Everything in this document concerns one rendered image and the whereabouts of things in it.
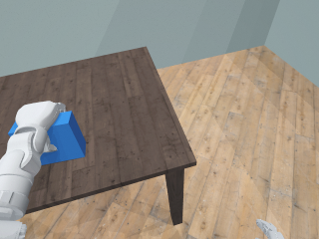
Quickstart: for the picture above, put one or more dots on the table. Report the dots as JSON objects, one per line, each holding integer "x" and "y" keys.
{"x": 131, "y": 130}

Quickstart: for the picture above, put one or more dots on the sponge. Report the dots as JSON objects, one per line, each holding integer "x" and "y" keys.
{"x": 66, "y": 135}

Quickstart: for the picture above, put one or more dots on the right robot hand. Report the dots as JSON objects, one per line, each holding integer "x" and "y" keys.
{"x": 268, "y": 229}

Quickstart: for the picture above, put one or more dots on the left robot hand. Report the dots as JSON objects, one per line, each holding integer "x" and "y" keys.
{"x": 43, "y": 114}

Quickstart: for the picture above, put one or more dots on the left robot upper arm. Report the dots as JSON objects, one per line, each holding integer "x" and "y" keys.
{"x": 12, "y": 229}

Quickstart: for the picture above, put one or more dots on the robot left forearm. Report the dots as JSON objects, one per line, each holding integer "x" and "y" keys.
{"x": 18, "y": 168}

